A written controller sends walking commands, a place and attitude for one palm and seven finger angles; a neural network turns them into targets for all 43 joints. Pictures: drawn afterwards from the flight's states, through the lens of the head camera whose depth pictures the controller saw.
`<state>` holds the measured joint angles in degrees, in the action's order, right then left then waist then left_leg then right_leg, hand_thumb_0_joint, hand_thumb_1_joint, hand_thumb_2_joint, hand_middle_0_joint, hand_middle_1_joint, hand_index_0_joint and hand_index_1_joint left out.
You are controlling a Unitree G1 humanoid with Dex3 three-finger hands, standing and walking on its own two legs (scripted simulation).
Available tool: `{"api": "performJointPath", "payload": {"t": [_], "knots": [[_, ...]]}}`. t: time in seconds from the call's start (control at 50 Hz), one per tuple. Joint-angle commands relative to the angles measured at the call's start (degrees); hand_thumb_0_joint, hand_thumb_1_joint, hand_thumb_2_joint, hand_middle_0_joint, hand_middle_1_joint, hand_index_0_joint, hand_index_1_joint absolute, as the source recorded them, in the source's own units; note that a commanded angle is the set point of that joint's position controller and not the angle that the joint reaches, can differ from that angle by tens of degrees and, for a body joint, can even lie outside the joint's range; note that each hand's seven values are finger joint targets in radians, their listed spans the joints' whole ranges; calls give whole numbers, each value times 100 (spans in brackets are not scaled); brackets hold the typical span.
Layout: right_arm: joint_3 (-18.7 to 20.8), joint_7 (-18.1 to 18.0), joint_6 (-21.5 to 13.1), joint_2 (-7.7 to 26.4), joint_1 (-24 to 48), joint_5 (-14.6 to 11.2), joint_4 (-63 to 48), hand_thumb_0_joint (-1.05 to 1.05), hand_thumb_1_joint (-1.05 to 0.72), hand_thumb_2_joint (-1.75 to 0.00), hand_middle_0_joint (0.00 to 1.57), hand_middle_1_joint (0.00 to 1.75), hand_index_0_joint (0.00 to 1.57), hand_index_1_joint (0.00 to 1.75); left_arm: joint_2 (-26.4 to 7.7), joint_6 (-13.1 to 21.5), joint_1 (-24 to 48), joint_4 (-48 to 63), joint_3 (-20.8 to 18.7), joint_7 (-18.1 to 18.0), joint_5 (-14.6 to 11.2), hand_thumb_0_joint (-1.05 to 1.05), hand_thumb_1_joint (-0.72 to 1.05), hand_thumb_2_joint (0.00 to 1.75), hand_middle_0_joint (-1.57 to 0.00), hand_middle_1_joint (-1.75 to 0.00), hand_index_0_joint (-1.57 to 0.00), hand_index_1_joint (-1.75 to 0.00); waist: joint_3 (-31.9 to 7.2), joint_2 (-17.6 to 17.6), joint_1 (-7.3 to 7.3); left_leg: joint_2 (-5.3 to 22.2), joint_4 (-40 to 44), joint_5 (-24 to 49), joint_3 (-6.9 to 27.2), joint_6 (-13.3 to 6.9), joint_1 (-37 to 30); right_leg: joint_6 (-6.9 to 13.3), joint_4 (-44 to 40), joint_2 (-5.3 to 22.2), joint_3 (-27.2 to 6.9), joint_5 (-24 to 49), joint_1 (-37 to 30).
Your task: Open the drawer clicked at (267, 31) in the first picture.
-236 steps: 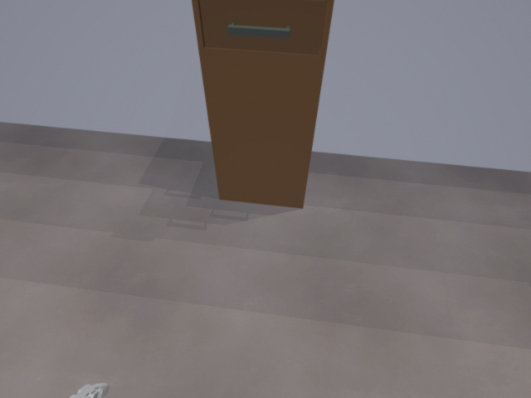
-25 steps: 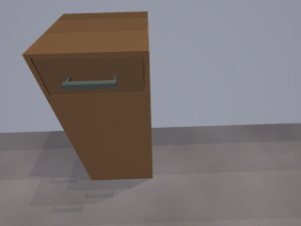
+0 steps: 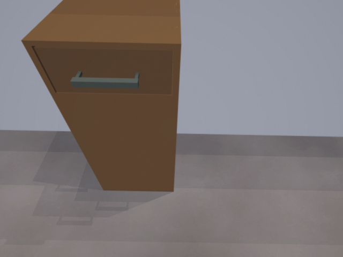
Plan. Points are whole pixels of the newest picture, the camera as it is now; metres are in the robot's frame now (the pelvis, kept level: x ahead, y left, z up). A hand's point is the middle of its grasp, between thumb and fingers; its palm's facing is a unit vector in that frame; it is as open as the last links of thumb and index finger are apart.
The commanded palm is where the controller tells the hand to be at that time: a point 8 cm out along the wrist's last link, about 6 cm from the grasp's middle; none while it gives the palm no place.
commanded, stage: look again from close up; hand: left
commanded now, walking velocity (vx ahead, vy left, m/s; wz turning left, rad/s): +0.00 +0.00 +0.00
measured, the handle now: (107, 78) +0.58 +0.22 +0.10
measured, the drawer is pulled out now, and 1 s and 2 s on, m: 0.00 0.00 0.00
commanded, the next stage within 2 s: raise the hand with hooked fingers in 0.42 s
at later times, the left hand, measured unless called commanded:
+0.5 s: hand out of the picture +0.04 +0.24 -0.17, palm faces +0.00 -0.97 -0.22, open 7.4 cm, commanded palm none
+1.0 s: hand (58, 251) +0.15 +0.26 -0.05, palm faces -0.05 -0.14 -0.99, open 8.9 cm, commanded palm +0.16 +0.27 +0.04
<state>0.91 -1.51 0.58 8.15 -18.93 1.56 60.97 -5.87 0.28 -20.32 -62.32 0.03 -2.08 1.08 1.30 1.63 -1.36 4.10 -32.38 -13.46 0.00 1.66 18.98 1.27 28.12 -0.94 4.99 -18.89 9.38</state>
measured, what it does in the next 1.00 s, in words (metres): shifts its weight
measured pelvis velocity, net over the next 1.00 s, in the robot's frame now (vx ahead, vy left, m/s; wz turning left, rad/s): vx -0.04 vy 0.04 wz -0.05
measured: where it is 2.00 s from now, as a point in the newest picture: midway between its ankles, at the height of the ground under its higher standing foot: outside the picture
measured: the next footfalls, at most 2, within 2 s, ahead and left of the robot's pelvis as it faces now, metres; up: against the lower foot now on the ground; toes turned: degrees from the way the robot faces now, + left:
none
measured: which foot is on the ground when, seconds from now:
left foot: down 0.00-1.00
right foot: down 0.00-1.00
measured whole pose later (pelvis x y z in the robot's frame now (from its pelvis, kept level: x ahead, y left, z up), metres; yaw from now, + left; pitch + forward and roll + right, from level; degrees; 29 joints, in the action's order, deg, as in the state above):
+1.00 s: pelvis -0.04 +0.04 -0.03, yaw -3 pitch +3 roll +0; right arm 1.1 -1.7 1.1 14.6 -6.8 2.6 31.1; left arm -19.1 -0.6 -21.9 -3.5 6.7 -22.3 61.1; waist -3.6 1.2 5.9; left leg -3.1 -43.9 -17.0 0.6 -2.2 31.5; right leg 2.2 47.0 -3.4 -2.8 -24.1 28.8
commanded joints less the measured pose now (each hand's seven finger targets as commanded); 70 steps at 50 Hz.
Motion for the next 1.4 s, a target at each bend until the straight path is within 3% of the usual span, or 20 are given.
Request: {"api": "performJointPath", "payload": {"t": [0.0, 0.1, 0.48, 0.5, 0.52, 0.54, 0.56, 0.58, 0.6, 0.66, 0.68, 0.72, 0.76, 0.82, 0.9, 0.96, 1.08, 1.16, 1.24, 1.38], "knots": [[44, -29, -159, 395, -304, -7, -366, 0, -90, -90, 20, 30, 20, 30, -792, 171, -120, 464, -173, -64, -11, 0, 90, 90, -20, -30, -20, -30, -126, -341, -2, 32, 233, 1001, 30, -258, -431, 222, -501, 791, -742, 1698, 283], [111, -62, -172, 737, -146, -44, -415, 0, -90, -90, 20, 30, 20, 30, -789, 77, -391, 553, -159, -91, -3, 0, 90, 90, -20, -30, -20, -30, -19, -28, 134, 281, 207, 2452, 139, -403, -681, 60, -56, 591, -465, 1994, 265], [105, 67, -132, 971, 411, -67, -464, 0, -90, -90, 20, 30, 20, 30, -969, -20, -139, 672, -129, -51, 15, 0, 90, 90, -20, -30, -20, -30, 116, -123, 171, 262, 1190, 370, 348, -413, -487, -186, -441, 640, -426, 813, 166], [59, 59, -174, 1127, 543, -132, -812, 0, -90, -90, 20, 30, 20, 30, -1049, 43, -50, 605, -54, -249, 82, 0, 90, 90, -20, -30, -20, -30, 729, -334, 145, 316, 320, 1145, 182, -278, -199, -109, -543, 720, -691, 1012, 664], [110, -54, -946, 1701, 598, -379, -2689, 0, -90, -90, 20, 30, 20, 30, -3400, 874, 4521, 9294, -631, -470, 1369, 0, 88, 89, -20, -32, -20, -32, -2244, 1383, -306, -221, 751, 1932, 341, -318, -2107, 148, 391, 75, -229, 1598, 846], [-55, -284, -1564, 1214, 925, -289, -2481, 0, -90, -90, 20, 30, 20, 30, -2520, 440, 1063, 7779, -347, -766, 1459, 0, 85, 88, -20, -33, -20, -33, -2097, 2176, 371, 283, 1043, 2052, 775, 67, -2733, 143, 1175, 159, 76, 154, 1657], [-8, -338, -1734, 1220, 908, -322, -2122, 0, -90, -90, 20, 30, 20, 30, -2088, 44, 884, 7677, -127, -1047, 1080, 0, 83, 87, -21, -34, -21, -34, -1830, 1717, 202, 202, 1359, 656, 767, 299, -1800, 84, 1471, 65, 104, -469, 1758], [-79, -383, -1809, 875, 904, -465, -2065, 0, -90, -90, 20, 30, 20, 30, -587, -494, -801, 6430, 728, -1058, 1176, 0, 81, 86, -21, -36, -21, -36, -1038, 1133, 115, 203, 1431, -145, 724, 86, -1235, 28, 1431, 60, -41, -597, 2095], [-76, -345, -1883, 1087, 1029, -381, -2534, 0, -90, -90, 20, 30, 20, 30, -891, -346, 504, 7817, 803, -1163, 1327, 0, 78, 85, -21, -37, -21, -37, -638, 917, 45, 43, 1374, -1192, 686, -43, -627, 42, 1139, 123, -95, -321, 1855], [29, -331, -1724, 1282, 1071, -170, -2829, 0, -90, -90, 20, 30, 20, 30, -1747, -364, -96, 6870, 206, -1712, 2913, 0, 71, 82, -21, -42, -21, -42, -391, 279, 102, -339, 672, -1742, 456, -217, 324, 114, 492, -25, -248, -800, 2035], [76, -285, -1569, 1320, 1112, -54, -3013, 0, -90, -90, 20, 30, 20, 30, -1805, -380, -68, 6617, 148, -1852, 3486, 0, 69, 81, -22, -43, -22, -43, -507, -127, 197, -438, 410, -1499, 350, -240, 466, 151, 464, -95, -377, -1148, 2151], [136, -219, -1219, 1234, 1375, 29, -3255, 0, -90, -90, 20, 30, 20, 30, -1494, -334, -802, 5686, 323, -2066, 4354, 0, 64, 79, -22, -47, -22, -47, 138, -1553, 393, -534, 113, -1743, 159, -211, 1146, 147, 289, -119, -662, -2256, 2659], [198, -79, -868, 1227, 1583, -22, -3446, 0, -90, -90, 20, 30, 20, 30, -1313, -206, -1053, 5338, 341, -2094, 5018, 0, 60, 77, -22, -50, -22, -50, 25, -2050, 649, -611, -81, -1310, 20, -224, 1199, 219, 198, -90, -1001, -2231, 2493], [144, 38, -383, 1202, 1984, -33, -3785, 0, -90, -90, 20, 30, 20, 30, -1844, -168, -316, 6141, 53, -2194, 5655, 0, 53, 74, -23, -54, -23, -54, -690, -1577, 910, -735, -207, -983, -82, -270, 1275, 248, 317, 33, -1286, -1840, 1999], [158, -30, -193, 1077, 2165, 38, -4014, 0, -90, -90, 20, 30, 20, 30, -2497, -139, 1123, 7387, -163, -2376, 6160, 0, 43, 70, -23, -60, -23, -60, -1082, 146, 794, -798, -311, -1803, 47, -350, 705, 264, 387, -35, -1373, -2706, 2259], [173, -113, -123, 1003, 2190, 256, -3885, 0, -90, -90, 20, 30, 20, 30, -3031, 146, 2224, 8423, -500, -2562, 6158, 0, 36, 67, -24, -64, -24, -64, -1492, 379, 557, -823, -913, -1319, 194, -408, 8, 275, 337, -45, -1565, -2267, 2577], [34, -171, -124, 990, 2302, 129, -3800, 0, -90, -90, 20, 30, 20, 30, -2468, -116, 1830, 7789, -52, -2377, 5598, 0, 22, 61, -25, -74, -25, -74, -823, 538, 311, -726, -432, -1491, 439, -404, -29, 259, 352, -122, -1206, -1639, 2471], [-10, -110, 100, 1081, 2401, -11, -3765, 0, -90, -90, 20, 30, 20, 30, -2400, -940, 1174, 7400, 53, -1709, 5418, 0, 13, 57, -25, -80, -25, -80, -989, -51, 601, -637, -40, -158, 359, -372, -39, 239, 386, -170, -1050, 14, 1455], [-63, -66, 270, 1097, 2329, 7, -3828, 0, -90, -90, 20, 30, 20, 30, -2711, -1170, 913, 8154, -128, -974, 5227, 0, 4, 53, -26, -86, -26, -86, -1335, -547, 709, -614, 64, 1115, 257, -430, -383, 122, 372, -32, -971, 1572, 547], [-69, 50, 341, 1108, 2207, 51, -3769, 0, -90, -90, 20, 30, 20, 30, -3211, -713, 1363, 9229, -688, -761, 5281, 0, -13, 46, -27, -96, -27, -96, -1668, 297, 751, -547, 136, 2461, 258, -384, -1086, 116, 265, 8, -849, 2458, 186]]}}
